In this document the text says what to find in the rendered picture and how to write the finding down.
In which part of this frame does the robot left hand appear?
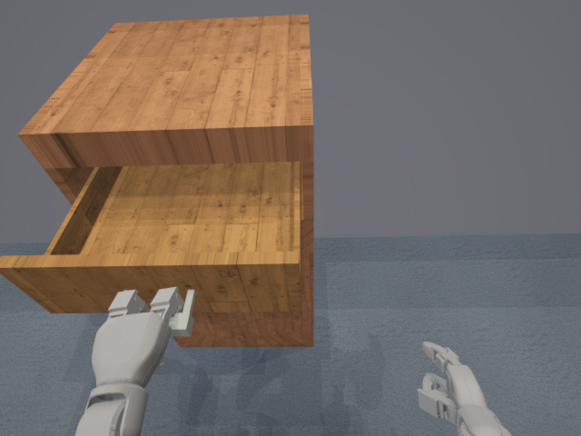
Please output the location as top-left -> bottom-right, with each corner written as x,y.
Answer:
92,287 -> 184,388

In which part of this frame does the left robot forearm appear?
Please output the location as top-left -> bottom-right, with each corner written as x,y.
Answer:
74,382 -> 149,436

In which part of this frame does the cabinet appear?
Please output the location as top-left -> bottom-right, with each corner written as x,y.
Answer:
18,15 -> 314,347

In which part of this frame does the drawer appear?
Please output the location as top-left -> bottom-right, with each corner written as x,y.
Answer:
0,162 -> 301,313

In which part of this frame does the right robot forearm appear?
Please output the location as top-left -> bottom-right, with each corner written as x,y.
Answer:
455,405 -> 512,436

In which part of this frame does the robot right hand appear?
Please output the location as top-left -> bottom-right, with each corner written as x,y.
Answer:
418,342 -> 487,428

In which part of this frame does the handle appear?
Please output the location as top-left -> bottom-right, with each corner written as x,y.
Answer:
129,290 -> 196,337

